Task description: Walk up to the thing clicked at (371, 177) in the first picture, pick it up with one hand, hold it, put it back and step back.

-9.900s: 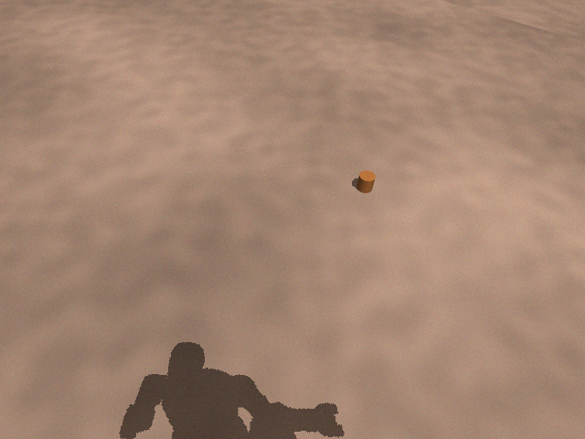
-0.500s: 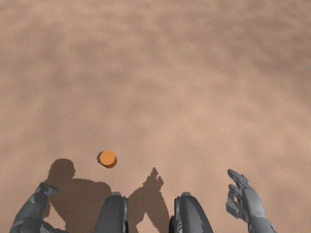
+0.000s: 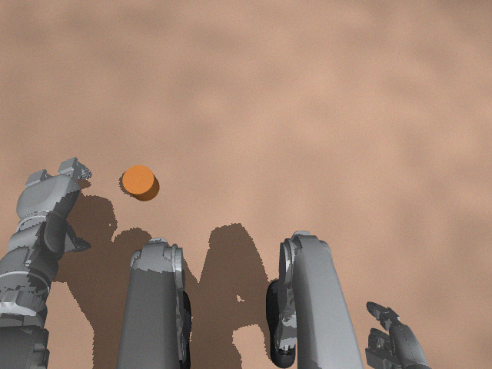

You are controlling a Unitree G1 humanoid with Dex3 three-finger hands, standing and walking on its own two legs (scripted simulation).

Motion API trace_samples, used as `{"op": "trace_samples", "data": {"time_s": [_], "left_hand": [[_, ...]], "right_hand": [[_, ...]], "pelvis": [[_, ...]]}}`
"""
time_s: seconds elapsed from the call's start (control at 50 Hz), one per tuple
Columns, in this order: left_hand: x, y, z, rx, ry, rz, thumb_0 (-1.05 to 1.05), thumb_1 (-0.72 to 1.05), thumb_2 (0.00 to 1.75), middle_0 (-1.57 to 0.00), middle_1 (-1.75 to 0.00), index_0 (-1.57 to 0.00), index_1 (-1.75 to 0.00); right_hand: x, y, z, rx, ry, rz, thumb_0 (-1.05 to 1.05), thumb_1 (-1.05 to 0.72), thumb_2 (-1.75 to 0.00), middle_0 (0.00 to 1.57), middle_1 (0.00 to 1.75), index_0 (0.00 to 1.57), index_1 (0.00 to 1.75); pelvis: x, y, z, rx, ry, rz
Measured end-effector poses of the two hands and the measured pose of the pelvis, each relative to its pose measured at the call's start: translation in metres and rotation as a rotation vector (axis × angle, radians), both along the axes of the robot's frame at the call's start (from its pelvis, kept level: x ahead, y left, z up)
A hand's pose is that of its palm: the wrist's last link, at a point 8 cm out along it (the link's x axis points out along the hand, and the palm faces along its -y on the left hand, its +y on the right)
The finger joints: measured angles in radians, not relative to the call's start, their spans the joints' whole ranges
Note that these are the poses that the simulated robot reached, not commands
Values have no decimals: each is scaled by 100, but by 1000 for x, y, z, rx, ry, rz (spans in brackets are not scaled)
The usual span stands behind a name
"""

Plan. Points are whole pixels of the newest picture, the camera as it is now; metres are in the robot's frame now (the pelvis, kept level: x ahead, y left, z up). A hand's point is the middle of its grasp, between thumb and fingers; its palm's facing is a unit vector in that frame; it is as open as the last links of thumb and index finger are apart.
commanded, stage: rise first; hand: left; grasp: from above
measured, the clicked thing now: (142, 183) +0.50 +0.23 -0.40
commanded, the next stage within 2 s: approach in 1.36 s
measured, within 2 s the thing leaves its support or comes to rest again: neither
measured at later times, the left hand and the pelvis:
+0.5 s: hand (92, 195) +0.42 +0.29 -0.23, palm faces -0.47 -0.07 -0.88, open 14.0 cm; pelvis -0.01 +0.01 -0.07, yaw -2 degrees
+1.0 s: hand (103, 188) +0.45 +0.28 -0.27, palm faces -0.46 -0.03 -0.89, open 14.1 cm; pelvis +0.00 +0.01 -0.10, yaw -3 degrees
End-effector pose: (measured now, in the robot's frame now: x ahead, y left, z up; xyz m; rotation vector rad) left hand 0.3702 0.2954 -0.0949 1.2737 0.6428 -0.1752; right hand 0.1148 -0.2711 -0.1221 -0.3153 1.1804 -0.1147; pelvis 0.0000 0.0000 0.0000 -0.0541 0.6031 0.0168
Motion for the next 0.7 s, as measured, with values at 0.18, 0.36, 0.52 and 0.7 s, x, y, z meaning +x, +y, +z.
{"op": "trace_samples", "data": {"time_s": [0.18,0.36,0.52,0.7], "left_hand": [[24,-2,-36,62,-14,-120,0,-51,102,-8,-106,-8,-105],[44,-4,-65,110,-42,-201,0,-52,102,-9,-101,-9,-101],[59,-7,-83,145,-52,-245,0,-51,101,-11,-98,-10,-98],[70,-11,-98,163,-54,-284,0,-51,100,-12,-98,-11,-97]], "right_hand": [[-41,-6,-20,-42,105,-32,0,-89,-90,20,30,20,30],[-52,-5,-37,-63,158,-20,0,-90,-91,20,30,20,30],[-53,0,-54,-54,182,-9,0,-91,-91,20,30,20,30],[-59,4,-67,-39,218,-1,0,-91,-91,20,30,20,30]], "pelvis": [[-6,4,-32,-22,-3,-5],[-7,8,-57,-38,-5,-5],[-7,9,-73,-44,-4,-9],[-4,10,-85,-47,0,-12]]}}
